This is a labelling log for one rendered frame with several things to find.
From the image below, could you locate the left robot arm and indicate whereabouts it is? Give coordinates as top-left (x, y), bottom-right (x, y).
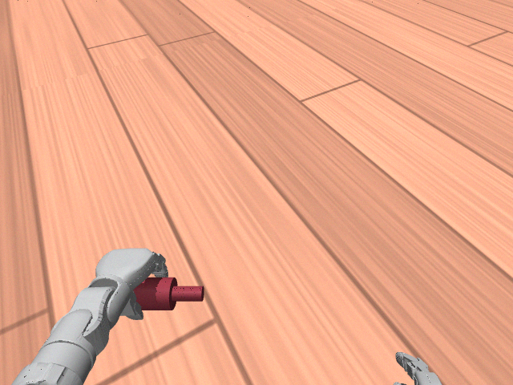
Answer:
top-left (11, 274), bottom-right (131, 385)

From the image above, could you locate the right robot hand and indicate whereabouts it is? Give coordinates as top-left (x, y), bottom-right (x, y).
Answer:
top-left (394, 352), bottom-right (442, 385)

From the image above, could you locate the left robot hand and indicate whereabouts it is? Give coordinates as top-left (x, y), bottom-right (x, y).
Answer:
top-left (95, 248), bottom-right (168, 320)

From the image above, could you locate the bottle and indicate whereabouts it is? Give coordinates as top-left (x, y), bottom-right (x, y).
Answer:
top-left (133, 278), bottom-right (204, 310)

